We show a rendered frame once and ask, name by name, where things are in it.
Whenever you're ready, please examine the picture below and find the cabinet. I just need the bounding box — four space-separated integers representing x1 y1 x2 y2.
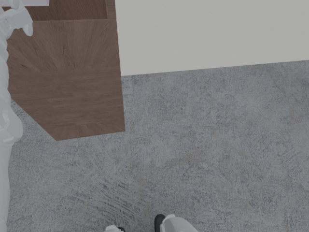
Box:
6 0 126 141

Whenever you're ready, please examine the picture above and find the robot right shin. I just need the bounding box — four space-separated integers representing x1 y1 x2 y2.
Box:
163 214 175 222

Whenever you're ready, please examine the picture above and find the robot right foot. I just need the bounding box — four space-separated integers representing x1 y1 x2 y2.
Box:
154 214 165 232

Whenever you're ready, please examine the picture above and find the robot left forearm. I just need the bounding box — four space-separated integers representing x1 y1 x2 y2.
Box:
0 32 11 107

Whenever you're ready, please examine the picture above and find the left robot hand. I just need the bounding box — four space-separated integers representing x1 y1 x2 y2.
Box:
0 0 33 40

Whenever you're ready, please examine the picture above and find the drawer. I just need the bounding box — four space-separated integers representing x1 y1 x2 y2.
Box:
2 0 107 21

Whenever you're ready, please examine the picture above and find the left robot upper arm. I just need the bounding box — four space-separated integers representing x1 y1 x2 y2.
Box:
0 98 23 232

